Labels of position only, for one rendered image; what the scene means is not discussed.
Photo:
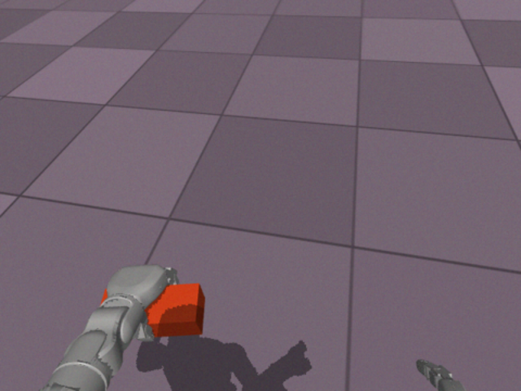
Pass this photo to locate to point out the left robot hand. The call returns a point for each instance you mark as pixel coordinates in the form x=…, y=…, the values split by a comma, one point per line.
x=145, y=283

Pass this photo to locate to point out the left robot arm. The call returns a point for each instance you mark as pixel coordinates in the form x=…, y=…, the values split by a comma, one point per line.
x=96, y=355

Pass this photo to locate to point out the right robot hand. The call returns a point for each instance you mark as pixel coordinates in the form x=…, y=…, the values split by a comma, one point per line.
x=439, y=376

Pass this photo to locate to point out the carton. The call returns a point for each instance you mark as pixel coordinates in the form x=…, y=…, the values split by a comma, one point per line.
x=177, y=311

